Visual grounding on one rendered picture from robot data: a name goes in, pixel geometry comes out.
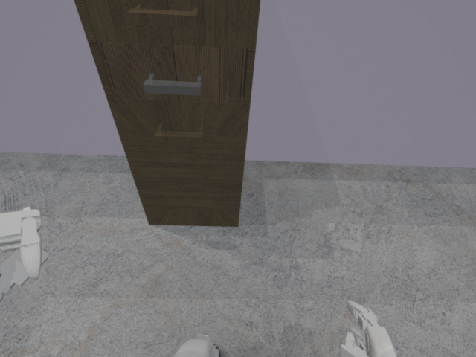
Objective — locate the left robot hand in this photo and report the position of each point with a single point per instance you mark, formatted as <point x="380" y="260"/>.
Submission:
<point x="19" y="232"/>

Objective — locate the robot left shin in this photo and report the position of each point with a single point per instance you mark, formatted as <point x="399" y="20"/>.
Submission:
<point x="205" y="337"/>

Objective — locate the handle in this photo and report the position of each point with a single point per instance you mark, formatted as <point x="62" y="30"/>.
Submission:
<point x="152" y="86"/>
<point x="167" y="18"/>
<point x="179" y="137"/>

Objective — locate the cabinet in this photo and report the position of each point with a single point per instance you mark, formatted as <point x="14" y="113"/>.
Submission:
<point x="179" y="183"/>

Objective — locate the robot left thigh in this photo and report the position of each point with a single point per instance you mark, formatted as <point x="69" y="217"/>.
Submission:
<point x="197" y="348"/>

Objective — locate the drawer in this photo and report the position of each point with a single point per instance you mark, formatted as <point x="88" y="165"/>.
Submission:
<point x="128" y="65"/>

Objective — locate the right robot hand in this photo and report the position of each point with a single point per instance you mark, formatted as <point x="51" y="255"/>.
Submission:
<point x="374" y="343"/>

